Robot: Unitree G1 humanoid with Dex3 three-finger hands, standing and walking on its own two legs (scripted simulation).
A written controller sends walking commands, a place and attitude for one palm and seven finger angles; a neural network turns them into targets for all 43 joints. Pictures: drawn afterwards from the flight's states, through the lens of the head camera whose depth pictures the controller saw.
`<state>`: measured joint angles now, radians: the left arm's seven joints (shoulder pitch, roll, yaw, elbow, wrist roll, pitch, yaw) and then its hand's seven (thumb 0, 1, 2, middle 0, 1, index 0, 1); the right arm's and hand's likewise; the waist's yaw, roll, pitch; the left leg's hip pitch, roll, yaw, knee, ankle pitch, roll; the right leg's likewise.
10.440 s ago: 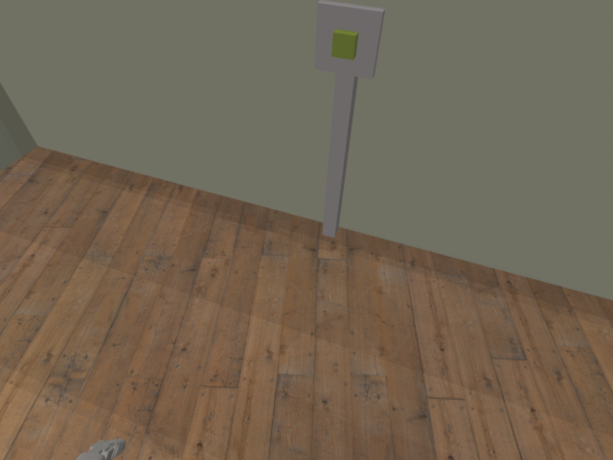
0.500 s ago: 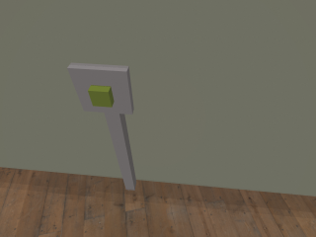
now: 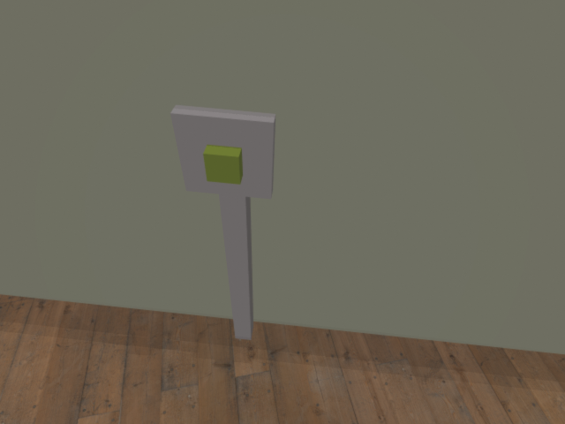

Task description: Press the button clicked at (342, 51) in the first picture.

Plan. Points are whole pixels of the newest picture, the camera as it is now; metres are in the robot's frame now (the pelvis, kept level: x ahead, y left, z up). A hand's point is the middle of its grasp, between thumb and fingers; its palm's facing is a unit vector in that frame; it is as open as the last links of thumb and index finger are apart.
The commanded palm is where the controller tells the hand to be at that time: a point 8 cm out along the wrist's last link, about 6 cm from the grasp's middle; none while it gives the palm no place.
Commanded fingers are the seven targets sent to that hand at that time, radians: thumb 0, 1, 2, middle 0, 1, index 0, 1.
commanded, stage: look again from close up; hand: left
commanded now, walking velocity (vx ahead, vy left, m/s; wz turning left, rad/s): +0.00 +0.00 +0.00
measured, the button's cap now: (224, 163) +0.54 +0.15 +0.08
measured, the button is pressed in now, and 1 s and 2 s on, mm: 0 0 0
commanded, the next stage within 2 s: shuffle to correct the standing spot in 0.10 s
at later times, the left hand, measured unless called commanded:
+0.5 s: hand out of the picture -0.07 +0.20 -0.17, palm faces -0.01 -0.99 -0.16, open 7.4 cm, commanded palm none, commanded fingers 0.00 0.90 0.90 -0.20 -0.30 -0.20 -0.30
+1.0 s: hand out of the picture -0.01 +0.17 -0.19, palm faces +0.00 -1.00 -0.08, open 7.4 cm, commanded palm none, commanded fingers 0.00 0.90 0.90 -0.20 -0.30 -0.20 -0.30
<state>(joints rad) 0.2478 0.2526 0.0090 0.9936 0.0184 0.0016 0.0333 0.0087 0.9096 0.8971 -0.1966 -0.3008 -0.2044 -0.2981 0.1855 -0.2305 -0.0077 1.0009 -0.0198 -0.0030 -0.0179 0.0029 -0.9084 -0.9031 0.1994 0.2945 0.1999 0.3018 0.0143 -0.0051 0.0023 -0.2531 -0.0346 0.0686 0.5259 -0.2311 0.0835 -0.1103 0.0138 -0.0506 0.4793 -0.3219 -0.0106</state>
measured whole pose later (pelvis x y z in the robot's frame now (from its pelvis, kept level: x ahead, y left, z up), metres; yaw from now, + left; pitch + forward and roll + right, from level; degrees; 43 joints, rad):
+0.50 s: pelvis -0.02 +0.03 +0.01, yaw -2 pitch -1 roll -1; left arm 0.41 0.18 0.00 1.09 0.03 0.06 0.00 0.01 0.91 0.90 -0.19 -0.30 -0.20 -0.30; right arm 0.29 -0.19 -0.01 1.10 -0.02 0.03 -0.01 0.00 -0.91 -0.90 0.20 0.29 0.20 0.30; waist 0.01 -0.02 -0.01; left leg -0.23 -0.07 0.12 0.36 -0.12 0.13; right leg -0.23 -0.01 -0.03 0.63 -0.44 -0.04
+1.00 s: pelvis +0.03 +0.02 +0.00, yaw -2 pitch +0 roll -1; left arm 0.40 0.14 0.03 1.10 0.04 0.02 -0.01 0.01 0.91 0.90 -0.20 -0.30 -0.20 -0.30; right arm 0.34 -0.10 -0.03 1.08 -0.03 -0.04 -0.03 0.01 -0.92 -0.90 0.20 0.29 0.20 0.30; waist -0.01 -0.07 -0.03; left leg -0.27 0.04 0.16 0.58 -0.31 0.05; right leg -0.38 -0.02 -0.06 0.94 -0.40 -0.03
